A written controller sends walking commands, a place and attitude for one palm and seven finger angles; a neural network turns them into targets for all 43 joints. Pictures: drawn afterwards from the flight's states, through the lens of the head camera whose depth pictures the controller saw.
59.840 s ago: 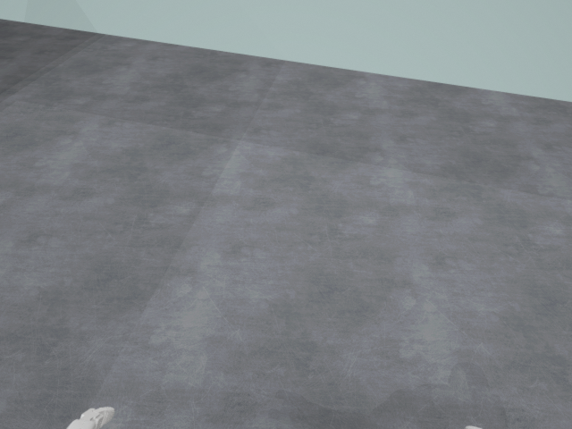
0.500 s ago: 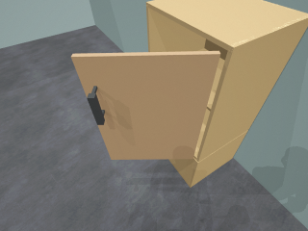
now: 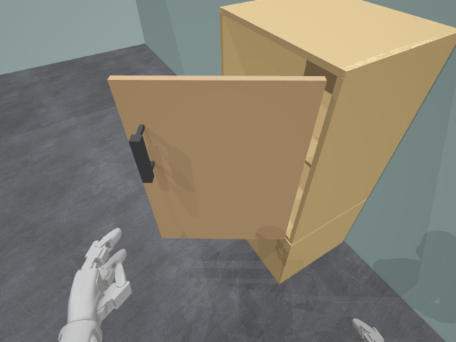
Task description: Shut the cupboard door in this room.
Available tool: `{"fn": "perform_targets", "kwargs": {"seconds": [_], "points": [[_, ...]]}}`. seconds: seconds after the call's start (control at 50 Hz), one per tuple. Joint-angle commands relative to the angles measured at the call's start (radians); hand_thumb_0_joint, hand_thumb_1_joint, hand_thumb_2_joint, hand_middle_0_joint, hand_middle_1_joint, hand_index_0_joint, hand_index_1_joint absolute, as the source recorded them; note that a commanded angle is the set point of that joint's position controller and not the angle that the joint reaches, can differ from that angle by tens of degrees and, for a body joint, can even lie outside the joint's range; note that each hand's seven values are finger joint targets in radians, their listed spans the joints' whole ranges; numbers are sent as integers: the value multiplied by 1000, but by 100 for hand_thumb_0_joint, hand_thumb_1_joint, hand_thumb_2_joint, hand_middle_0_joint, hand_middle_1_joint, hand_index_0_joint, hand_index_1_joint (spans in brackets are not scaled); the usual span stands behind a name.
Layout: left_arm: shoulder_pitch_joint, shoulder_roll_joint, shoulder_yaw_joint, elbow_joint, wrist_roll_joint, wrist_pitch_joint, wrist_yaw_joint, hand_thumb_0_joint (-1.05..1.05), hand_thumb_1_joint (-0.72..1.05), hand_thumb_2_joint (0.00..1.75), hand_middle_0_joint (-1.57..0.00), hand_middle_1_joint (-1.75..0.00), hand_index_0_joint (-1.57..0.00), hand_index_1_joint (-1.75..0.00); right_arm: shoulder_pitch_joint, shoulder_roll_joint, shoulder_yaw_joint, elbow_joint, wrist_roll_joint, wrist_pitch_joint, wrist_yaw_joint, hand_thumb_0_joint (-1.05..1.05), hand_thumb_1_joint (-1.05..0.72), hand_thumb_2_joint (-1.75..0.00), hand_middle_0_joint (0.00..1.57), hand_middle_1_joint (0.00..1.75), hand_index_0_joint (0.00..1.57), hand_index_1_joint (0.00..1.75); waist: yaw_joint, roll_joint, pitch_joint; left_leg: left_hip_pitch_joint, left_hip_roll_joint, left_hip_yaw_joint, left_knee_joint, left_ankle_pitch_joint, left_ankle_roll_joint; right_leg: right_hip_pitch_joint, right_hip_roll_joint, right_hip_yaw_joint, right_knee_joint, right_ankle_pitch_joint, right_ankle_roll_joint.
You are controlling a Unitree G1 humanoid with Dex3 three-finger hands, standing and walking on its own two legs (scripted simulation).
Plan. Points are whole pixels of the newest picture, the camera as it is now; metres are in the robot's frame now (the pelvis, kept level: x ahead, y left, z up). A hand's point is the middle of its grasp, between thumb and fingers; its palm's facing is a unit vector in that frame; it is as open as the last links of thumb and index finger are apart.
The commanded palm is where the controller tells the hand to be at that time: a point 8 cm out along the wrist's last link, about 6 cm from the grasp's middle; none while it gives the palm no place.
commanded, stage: raise the hand and make a fist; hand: left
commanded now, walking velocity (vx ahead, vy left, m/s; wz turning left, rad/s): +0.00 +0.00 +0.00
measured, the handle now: (144, 153) +0.51 +0.21 +0.05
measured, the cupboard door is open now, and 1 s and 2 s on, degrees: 58 58 58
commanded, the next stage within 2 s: bring the fist close to the handle in 1.72 s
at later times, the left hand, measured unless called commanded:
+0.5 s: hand (146, 320) +0.17 +0.14 -0.01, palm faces -0.16 -0.99 -0.02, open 4.8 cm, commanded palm +0.13 +0.22 +0.00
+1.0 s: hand (103, 303) +0.18 +0.20 +0.04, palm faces +0.05 -1.00 -0.03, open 3.1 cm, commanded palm +0.16 +0.25 +0.03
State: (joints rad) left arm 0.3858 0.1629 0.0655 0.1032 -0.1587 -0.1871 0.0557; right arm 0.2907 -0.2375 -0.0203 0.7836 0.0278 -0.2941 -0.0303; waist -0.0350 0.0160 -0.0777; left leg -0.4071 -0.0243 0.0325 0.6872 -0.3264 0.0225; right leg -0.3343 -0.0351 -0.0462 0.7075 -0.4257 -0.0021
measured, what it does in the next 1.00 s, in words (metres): stands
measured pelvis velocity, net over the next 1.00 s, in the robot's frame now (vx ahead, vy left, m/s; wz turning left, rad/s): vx -0.03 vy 0.01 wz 0.00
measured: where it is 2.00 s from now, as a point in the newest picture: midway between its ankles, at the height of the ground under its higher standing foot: outside the picture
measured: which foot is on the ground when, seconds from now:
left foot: down 0.00-1.00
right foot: down 0.00-1.00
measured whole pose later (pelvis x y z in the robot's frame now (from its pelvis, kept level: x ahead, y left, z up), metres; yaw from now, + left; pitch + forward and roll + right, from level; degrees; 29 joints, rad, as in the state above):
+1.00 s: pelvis -0.03 +0.01 -0.05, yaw +0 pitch +10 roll -3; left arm 0.44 0.25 0.15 -0.17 -0.28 -0.30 -0.18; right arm 0.25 -0.22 0.02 0.49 0.03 -0.21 -0.06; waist 0.02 0.03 -0.12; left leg -0.78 0.02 0.00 1.05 -0.44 0.03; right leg -0.66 0.00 -0.07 1.00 -0.50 0.00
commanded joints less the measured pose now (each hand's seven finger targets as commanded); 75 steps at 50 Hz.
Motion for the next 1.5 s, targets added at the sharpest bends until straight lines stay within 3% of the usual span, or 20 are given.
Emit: {"fn": "perform_targets", "kwargs": {"seconds": [0.0,0.02,0.1,0.16,0.22,0.28,0.34,0.4,0.44,0.48,0.58,0.68,0.74,0.84,0.94,1.04,1.14,1.26,1.36,1.48], "points": [[338,-4,78,111,-65,-297,-215,0,90,90,-38,-50,-38,-50,-146,-113,-69,-227,-26,-38,30,0,-90,-90,20,30,20,30,91,-386,60,-244,10,-52,123,134,-42,-300,33,-41,77,236,-14],[335,29,108,114,-84,-369,-289,0,90,90,-40,-52,-40,-52,-158,-119,-78,-250,-27,-32,33,0,-90,-90,20,30,20,30,99,-391,1,-292,3,-39,174,108,-47,-299,18,-9,121,266,-8],[231,168,223,-24,-125,-383,-415,0,90,90,-47,-60,-47,-60,-199,-122,-81,-383,-9,0,36,0,-90,-90,20,30,20,30,145,-5,-189,-328,-29,17,276,71,-29,-288,5,81,206,172,-28],[-4,230,249,-316,-158,-394,-373,0,90,90,-53,-66,-53,-66,-173,-113,-71,-425,-11,-7,15,0,-90,-90,20,30,20,30,97,131,-316,-324,-6,-8,348,15,-9,-362,11,144,194,9,-18],[-115,218,195,-553,-161,-490,-330,0,90,90,-58,-72,-58,-72,-137,-103,-58,-395,-15,-28,-5,0,-90,-90,20,30,20,30,35,163,-331,-283,21,-46,406,30,6,-438,29,150,211,35,-22],[-166,139,54,-545,-157,-522,-356,0,90,90,-64,-78,-64,-78,-123,-123,-47,-353,-12,-49,-32,0,-90,-90,20,30,20,30,-32,90,-217,-337,42,-70,436,-48,18,-542,51,134,208,-68,-24],[-139,150,15,-386,-155,-411,-412,0,90,90,-69,-84,-69,-84,-112,-135,-33,-348,8,-47,-58,0,-90,-90,20,30,20,30,-51,13,-117,-417,44,-79,429,-128,24,-541,52,159,139,-204,-9],[-14,219,100,-223,-143,-186,-439,0,90,90,-75,-90,-75,-90,-113,-134,-33,-393,28,-7,-67,0,-90,-90,20,30,20,30,13,-87,-123,-475,35,-62,383,-160,19,-446,19,196,63,-319,8],[71,271,196,-220,-153,-52,-413,0,90,90,-79,-94,-79,-94,-149,-121,-34,-442,34,25,-67,0,-90,-90,20,30,20,30,92,-78,-187,-445,16,-53,342,-122,16,-322,6,204,51,-294,8],[78,264,261,-328,-184,-3,-347,0,90,90,-82,-98,-82,-98,-157,-89,-27,-474,32,50,-60,0,-90,-90,20,30,20,30,119,-77,-238,-395,12,-50,308,-70,5,-252,-4,186,55,-194,20],[86,193,255,-465,-159,-177,-181,0,90,90,-92,-108,-92,-108,-107,-62,-28,-431,2,37,-40,0,-90,-90,20,30,20,30,109,-25,-241,-287,33,-70,251,110,-3,-273,43,41,189,197,-6],[35,125,61,-388,-112,-318,-265,0,90,90,-101,-118,-101,-118,-71,-115,-30,-388,-9,-1,-26,0,-90,-90,20,30,20,30,13,6,-155,-286,39,-86,266,38,5,-436,57,7,211,86,-15],[20,151,47,-372,-126,-281,-332,0,90,90,-106,-124,-106,-124,-65,-137,-32,-402,9,-13,-38,0,-90,-90,20,30,20,30,11,14,-159,-281,36,-94,235,-57,10,-425,56,26,162,-34,-19],[9,276,225,-505,-149,-213,-282,0,90,90,-115,-134,-115,-134,-77,-125,-30,-424,11,7,-51,0,-90,-90,20,30,20,30,82,58,-303,-171,34,-99,174,28,6,-300,70,-6,173,72,-29],[2,181,156,-502,-135,-190,-213,0,90,90,-124,-144,-124,-144,-77,-111,-9,-433,6,36,-36,0,-90,-90,20,30,20,30,57,84,-196,-133,48,-124,128,43,-6,-322,82,-43,169,116,-32],[-29,146,52,-370,-103,-104,-281,0,90,90,-130,-150,-130,-150,-61,-137,3,-442,17,50,-31,0,-90,-90,20,30,20,30,17,44,-75,-166,50,-132,91,-68,-1,-337,78,-37,107,61,-24],[-115,267,175,-440,-117,-79,-286,0,90,90,-130,-150,-130,-150,-66,-137,12,-456,13,50,-42,0,-90,-90,20,30,20,30,50,53,-163,-110,41,-122,80,-11,-1,-253,77,-26,87,96,-30],[-143,223,180,-498,-145,-150,-247,0,90,90,-130,-150,-130,-150,-79,-116,27,-438,10,35,-31,0,-90,-90,20,30,20,30,57,122,-193,-54,40,-114,72,64,-11,-228,76,-33,93,148,-36],[-74,164,93,-330,-136,-76,-308,0,90,90,-130,-150,-130,-150,-69,-139,17,-422,22,30,-28,0,-90,-90,20,30,20,30,31,22,-100,-113,37,-104,64,12,-1,-238,69,-25,45,120,-22],[-121,248,198,-404,-159,-73,-305,0,90,90,-130,-150,-130,-150,-80,-137,10,-436,16,28,-37,0,-90,-90,20,30,20,30,63,0,-178,-92,24,-79,74,78,2,-175,59,-6,43,166,-19]]}}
